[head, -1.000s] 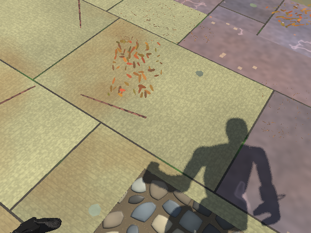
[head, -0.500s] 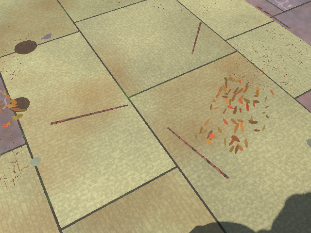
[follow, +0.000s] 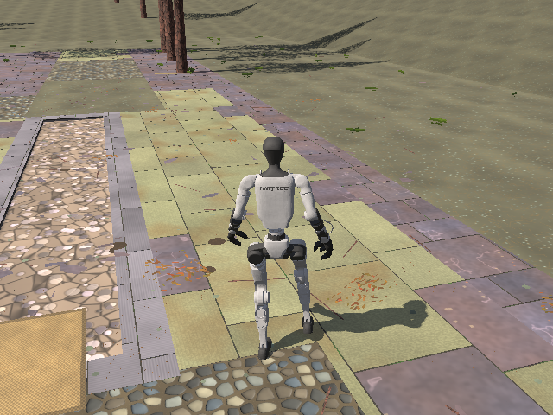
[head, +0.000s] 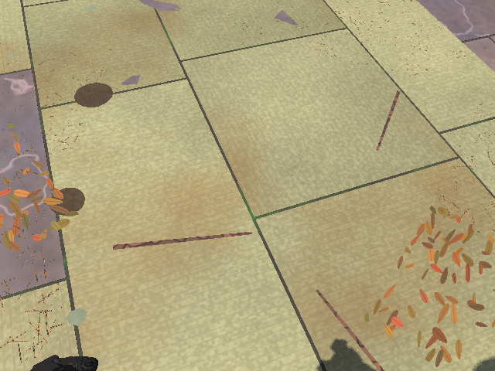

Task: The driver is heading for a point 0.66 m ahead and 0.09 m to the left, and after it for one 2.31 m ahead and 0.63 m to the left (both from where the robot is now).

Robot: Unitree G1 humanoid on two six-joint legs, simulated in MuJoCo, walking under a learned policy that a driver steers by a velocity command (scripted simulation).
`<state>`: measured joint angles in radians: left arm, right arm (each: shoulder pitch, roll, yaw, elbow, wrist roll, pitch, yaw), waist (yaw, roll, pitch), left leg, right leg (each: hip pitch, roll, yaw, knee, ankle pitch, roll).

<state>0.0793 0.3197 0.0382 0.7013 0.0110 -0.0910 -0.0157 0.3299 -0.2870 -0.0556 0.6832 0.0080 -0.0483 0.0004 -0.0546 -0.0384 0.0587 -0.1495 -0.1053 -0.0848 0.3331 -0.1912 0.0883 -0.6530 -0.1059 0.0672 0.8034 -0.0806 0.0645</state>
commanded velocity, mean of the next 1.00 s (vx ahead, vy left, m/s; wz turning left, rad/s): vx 0.45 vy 0.00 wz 0.09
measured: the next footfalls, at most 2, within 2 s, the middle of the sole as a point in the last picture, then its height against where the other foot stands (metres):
right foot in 0.20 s outside the picture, level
left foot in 0.74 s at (200, 319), level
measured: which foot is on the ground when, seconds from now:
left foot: down 0.00-0.22, up 0.24-0.72, down 0.74-1.00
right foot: up 0.00-0.18, down 0.20-0.76, up 0.78-1.00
